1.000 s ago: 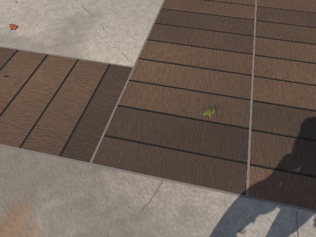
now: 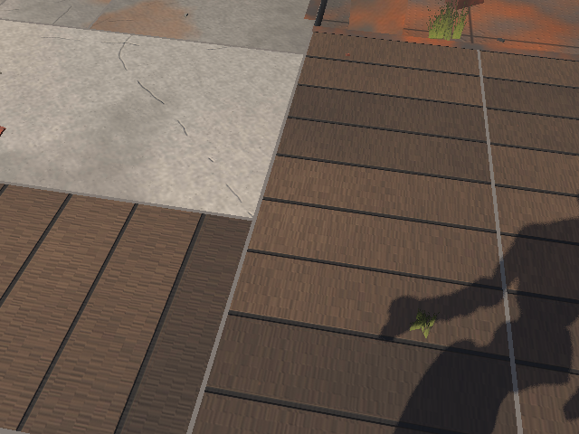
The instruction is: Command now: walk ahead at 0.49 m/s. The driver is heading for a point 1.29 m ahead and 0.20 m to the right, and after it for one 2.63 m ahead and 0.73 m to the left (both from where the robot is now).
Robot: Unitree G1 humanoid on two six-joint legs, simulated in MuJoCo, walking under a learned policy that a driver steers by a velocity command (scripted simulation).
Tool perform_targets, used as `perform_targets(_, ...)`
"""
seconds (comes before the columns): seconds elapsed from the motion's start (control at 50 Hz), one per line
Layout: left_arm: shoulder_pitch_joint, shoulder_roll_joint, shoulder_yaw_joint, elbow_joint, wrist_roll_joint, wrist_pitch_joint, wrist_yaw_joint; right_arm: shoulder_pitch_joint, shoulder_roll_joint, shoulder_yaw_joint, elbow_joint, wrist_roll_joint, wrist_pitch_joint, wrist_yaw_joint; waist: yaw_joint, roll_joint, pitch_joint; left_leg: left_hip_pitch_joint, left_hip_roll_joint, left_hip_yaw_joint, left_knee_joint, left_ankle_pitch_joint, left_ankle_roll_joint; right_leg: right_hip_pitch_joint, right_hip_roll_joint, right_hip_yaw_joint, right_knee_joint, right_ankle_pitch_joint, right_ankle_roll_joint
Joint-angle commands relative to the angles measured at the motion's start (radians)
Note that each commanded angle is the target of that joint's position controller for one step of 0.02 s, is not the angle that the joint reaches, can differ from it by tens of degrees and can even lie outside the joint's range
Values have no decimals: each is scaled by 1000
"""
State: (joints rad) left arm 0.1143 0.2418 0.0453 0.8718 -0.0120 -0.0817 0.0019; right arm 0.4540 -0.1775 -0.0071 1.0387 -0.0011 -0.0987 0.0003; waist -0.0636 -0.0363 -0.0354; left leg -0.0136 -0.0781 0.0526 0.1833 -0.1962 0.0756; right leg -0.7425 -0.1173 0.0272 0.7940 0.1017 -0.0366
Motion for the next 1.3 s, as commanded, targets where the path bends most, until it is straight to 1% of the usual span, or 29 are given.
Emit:
perform_targets(0.02,-151,34,1,-84,-5,-18,-14,45,-159,-32,-31,6,-2,-13,-11,81,138,-9,279,-144,-106,169,108,-52,13,-24,-129,54,11)
perform_targets(0.1,-247,23,-9,-123,-12,-32,-40,96,-167,-38,-10,8,20,-15,-37,89,171,120,312,-131,-47,235,112,-70,35,-42,-231,-22,-5)
perform_targets(0.14,-262,29,-11,-140,-14,-41,-53,90,-182,-45,-11,10,28,-17,-24,104,169,160,331,-128,4,335,106,-35,52,-56,-267,-92,-28)
perform_targets(0.18,-186,65,3,-129,-12,-47,-57,56,-206,-52,-24,8,31,-18,32,141,104,164,328,-113,108,637,88,135,104,-93,-287,-159,-61)
perform_targets(0.2,-74,100,22,-101,-11,-48,-53,33,-216,-54,-31,5,35,-18,95,163,30,151,308,-94,233,830,74,295,145,-121,-291,-169,-85)
perform_targets(0.22,123,154,48,-43,-13,-47,-45,1,-207,-48,-46,-1,37,-15,188,165,-85,45,261,-61,446,866,43,570,140,-103,-288,-132,-123)
perform_targets(0.24,329,246,70,-2,3,-39,-31,-5,-176,-32,-80,-17,29,-11,244,35,-255,-220,190,-24,793,496,10,928,-88,164,-262,-129,-196)
perform_targets(0.26,368,268,71,21,16,-36,-38,141,-16,8,-67,-2,2,6,154,-239,-408,-599,-3,-111,1114,-330,-41,1239,-307,672,-399,-328,-355)
perform_targets(0.28,336,171,47,20,8,-37,-36,51,-138,-20,-67,29,-26,9,191,-138,-332,-698,49,-229,1217,-343,-13,1171,-265,683,-473,-369,-300)
perform_targets(0.3,219,133,33,-2,6,-37,-31,-60,-195,-36,-110,50,-40,7,163,-107,-162,-732,96,-184,1212,-259,-6,994,-238,492,-489,-174,-255)
perform_targets(0.32,121,109,21,-22,10,-38,-34,-109,-196,-39,-120,41,-40,-3,117,9,-89,-665,146,-150,1170,-180,-19,813,-206,347,-505,68,-234)
perform_targets(0.34,80,81,13,-26,17,-41,-41,-119,-184,-48,-118,24,-30,-12,82,42,-42,-606,168,-136,1118,-155,-31,689,-165,240,-518,231,-221)
perform_targets(0.38,75,49,2,0,28,-46,-47,-53,-123,-46,-106,18,1,-17,28,0,-28,-506,187,-129,1034,-124,-44,580,-114,128,-556,361,-207)
perform_targets(0.4,80,59,2,14,30,-48,-43,-41,-102,-44,-104,17,12,-19,14,-8,-18,-489,183,-116,990,-111,-53,543,-103,88,-565,431,-210)
perform_targets(0.44,78,92,5,31,35,-45,-28,-84,-100,-45,-127,9,24,-24,0,-24,-4,-493,177,-99,859,-48,-73,507,-84,23,-571,520,-211)
perform_targets(0.5,83,118,9,43,28,-26,-5,-197,-89,-37,-156,-2,30,-23,29,-37,-23,-438,159,-68,607,114,-84,503,-41,-50,-559,496,-179)
perform_targets(0.56,129,134,10,73,20,-10,2,-272,-108,-40,-168,2,38,-18,65,-42,-36,-400,140,-70,480,198,-84,555,-58,-34,-544,391,-173)
perform_targets(0.62,120,127,11,94,9,5,5,-308,-134,-47,-177,-5,40,-16,63,-43,-19,-378,132,-81,394,156,-58,590,-83,8,-484,280,-162)
perform_targets(0.66,120,103,4,104,-3,11,9,-265,-159,-61,-155,-16,34,-16,34,-6,-32,-262,120,-73,243,293,-24,588,-33,13,-388,127,-107)
perform_targets(0.68,167,84,-1,110,13,9,11,-236,-212,-74,-147,-22,32,-23,51,56,-65,-151,193,-142,246,622,1,552,26,-11,-315,-5,-61)
perform_targets(0.7,304,35,-11,141,30,3,8,-247,-241,-77,-146,-22,40,-29,133,186,-126,26,295,-230,310,800,90,424,98,-39,-255,-320,-17)
perform_targets(0.72,312,7,-21,157,24,14,15,-234,-156,-59,-133,-16,50,-26,108,232,-162,22,346,-298,286,663,163,405,113,-53,-203,-493,17)
perform_targets(0.74,254,38,-14,146,15,34,23,-246,-116,-50,-130,-11,56,-20,97,203,-131,-47,338,-335,238,458,164,410,110,-44,-208,-526,27)
perform_targets(0.76,211,52,-11,137,11,54,31,-290,-124,-50,-137,-10,61,-18,104,182,-104,-109,318,-338,206,274,139,423,102,-39,-233,-500,28)
perform_targets(0.8,202,58,-11,145,22,87,35,-396,-141,-52,-166,-6,66,-17,127,157,-31,-246,252,-266,170,-20,65,473,88,-35,-324,-447,17)
perform_targets(0.84,196,68,-8,165,23,88,35,-386,-141,-55,-154,-2,62,-18,108,118,13,-263,183,-193,203,28,18,487,91,-40,-349,-416,14)
perform_targets(0.94,204,58,-8,200,17,63,30,-328,-132,-61,-110,7,58,-25,79,46,-54,-106,162,-142,322,398,47,483,80,-31,-360,-303,21)
perform_targets(1.08,227,35,-12,228,17,74,37,-358,-119,-66,-85,7,83,-26,80,38,9,-140,142,-122,313,278,39,468,79,-36,-368,-342,18)
perform_targets(1.3,273,15,-17,244,19,62,43,-366,-112,-66,-43,5,101,-34,72,36,67,-141,123,-110,289,141,11,424,72,-31,-404,-426,13)
